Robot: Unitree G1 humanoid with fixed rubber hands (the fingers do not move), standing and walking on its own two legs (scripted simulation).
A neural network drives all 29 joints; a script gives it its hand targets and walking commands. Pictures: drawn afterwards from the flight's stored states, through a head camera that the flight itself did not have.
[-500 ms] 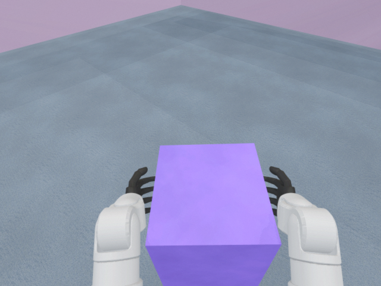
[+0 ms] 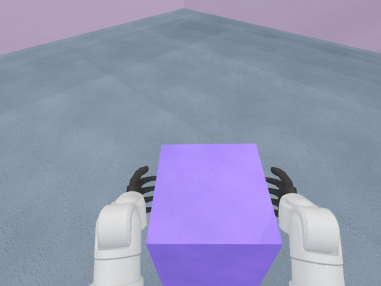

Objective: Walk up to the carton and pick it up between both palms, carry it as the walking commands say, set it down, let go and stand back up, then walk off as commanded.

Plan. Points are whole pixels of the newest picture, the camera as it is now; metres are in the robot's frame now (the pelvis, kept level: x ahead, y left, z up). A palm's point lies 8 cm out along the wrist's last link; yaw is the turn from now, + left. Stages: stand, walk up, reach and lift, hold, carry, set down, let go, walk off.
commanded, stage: carry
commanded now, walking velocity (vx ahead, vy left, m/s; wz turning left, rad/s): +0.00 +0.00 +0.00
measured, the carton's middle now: (209, 219) +0.27 +0.00 +0.02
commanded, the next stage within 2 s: hold in 0.92 s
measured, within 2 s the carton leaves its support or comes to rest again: neither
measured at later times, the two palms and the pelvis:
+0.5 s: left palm (130, 212) +0.24 +0.15 +0.09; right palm (287, 213) +0.24 -0.14 +0.09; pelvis -0.02 +0.00 +0.00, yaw +0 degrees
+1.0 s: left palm (133, 220) +0.25 +0.15 +0.05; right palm (278, 222) +0.25 -0.13 +0.05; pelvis -0.04 +0.01 +0.00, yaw -1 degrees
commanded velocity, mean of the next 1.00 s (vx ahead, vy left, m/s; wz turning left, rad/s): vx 0.00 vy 0.00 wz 0.00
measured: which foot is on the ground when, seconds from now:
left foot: down 0.00-1.00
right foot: down 0.00-1.00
